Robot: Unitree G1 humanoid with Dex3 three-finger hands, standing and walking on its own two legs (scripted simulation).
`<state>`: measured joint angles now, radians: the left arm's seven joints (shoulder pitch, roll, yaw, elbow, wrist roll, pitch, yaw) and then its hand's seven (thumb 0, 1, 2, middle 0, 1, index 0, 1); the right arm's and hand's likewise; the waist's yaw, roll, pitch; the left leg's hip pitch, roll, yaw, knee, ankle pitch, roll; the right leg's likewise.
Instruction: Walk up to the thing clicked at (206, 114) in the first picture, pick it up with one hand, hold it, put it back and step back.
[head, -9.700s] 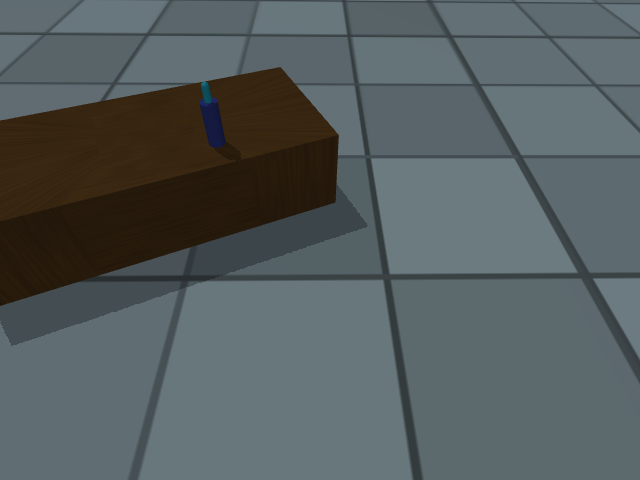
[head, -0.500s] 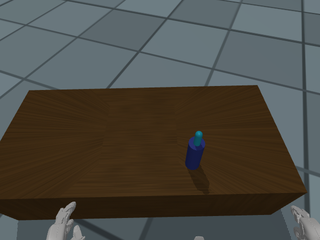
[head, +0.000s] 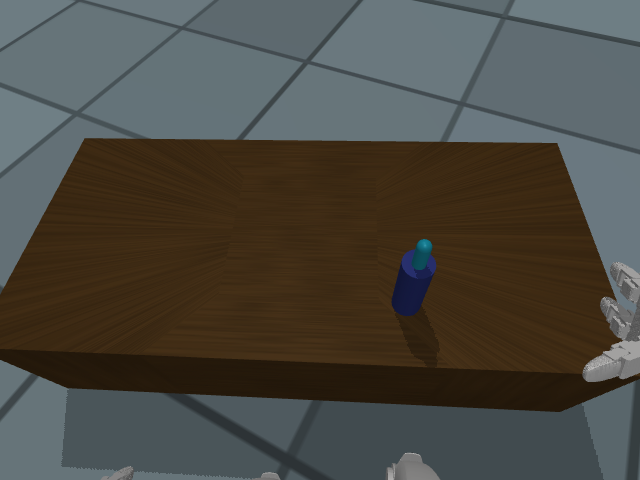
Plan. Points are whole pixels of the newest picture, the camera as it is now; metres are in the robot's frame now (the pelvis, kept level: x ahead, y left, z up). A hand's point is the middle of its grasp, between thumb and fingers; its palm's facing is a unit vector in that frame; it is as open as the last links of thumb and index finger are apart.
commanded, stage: go down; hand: right
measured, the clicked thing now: (414, 276) +0.51 -0.13 -0.24
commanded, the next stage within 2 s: approach in 0.74 s
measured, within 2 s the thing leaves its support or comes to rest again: neither
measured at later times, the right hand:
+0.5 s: hand (599, 273) +0.40 -0.32 -0.01, palm faces +0.09 +0.99 -0.08, open 17.7 cm
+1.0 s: hand (595, 256) +0.43 -0.33 -0.01, palm faces +0.07 +1.00 -0.05, open 17.7 cm
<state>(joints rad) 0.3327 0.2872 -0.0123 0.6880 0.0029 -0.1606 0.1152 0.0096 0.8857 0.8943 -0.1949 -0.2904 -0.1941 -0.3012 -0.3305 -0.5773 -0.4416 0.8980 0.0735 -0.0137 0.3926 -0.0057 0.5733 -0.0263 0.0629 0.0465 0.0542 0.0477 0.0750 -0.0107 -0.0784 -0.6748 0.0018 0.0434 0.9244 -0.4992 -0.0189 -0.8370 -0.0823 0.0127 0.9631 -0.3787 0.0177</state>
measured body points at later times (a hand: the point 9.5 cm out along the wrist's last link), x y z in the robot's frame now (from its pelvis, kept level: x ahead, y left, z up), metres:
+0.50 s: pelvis -0.01 +0.00 -0.02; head +0.12 -0.04 +0.42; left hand +0.04 +0.28 -0.11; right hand +0.39 -0.38 +0.00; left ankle -0.03 +0.14 -0.68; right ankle +0.05 -0.13 -0.68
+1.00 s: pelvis +0.00 -0.02 -0.02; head +0.13 -0.06 +0.41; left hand +0.05 +0.26 -0.12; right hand +0.42 -0.38 +0.00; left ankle -0.03 +0.14 -0.68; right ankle +0.05 -0.13 -0.68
